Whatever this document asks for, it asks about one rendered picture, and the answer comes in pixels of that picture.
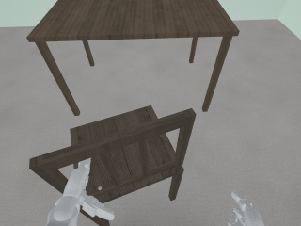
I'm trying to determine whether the chair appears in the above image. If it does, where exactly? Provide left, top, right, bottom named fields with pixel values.
left=29, top=105, right=197, bottom=226

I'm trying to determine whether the left robot hand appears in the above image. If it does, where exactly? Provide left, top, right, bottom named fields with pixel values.
left=62, top=158, right=115, bottom=220

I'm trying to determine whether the left robot forearm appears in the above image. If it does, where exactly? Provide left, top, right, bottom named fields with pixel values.
left=46, top=196, right=81, bottom=226

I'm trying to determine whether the table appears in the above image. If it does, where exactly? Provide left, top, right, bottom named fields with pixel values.
left=26, top=0, right=240, bottom=116

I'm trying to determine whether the right robot hand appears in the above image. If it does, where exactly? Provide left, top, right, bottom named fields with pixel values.
left=228, top=191, right=264, bottom=226

